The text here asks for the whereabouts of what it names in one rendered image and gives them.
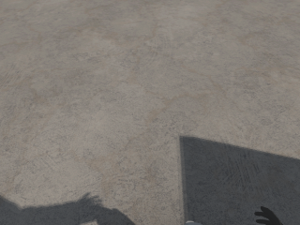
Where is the robot right hand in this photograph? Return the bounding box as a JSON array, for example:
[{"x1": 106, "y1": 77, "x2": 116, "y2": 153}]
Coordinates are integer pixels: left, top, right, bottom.
[{"x1": 254, "y1": 206, "x2": 283, "y2": 225}]

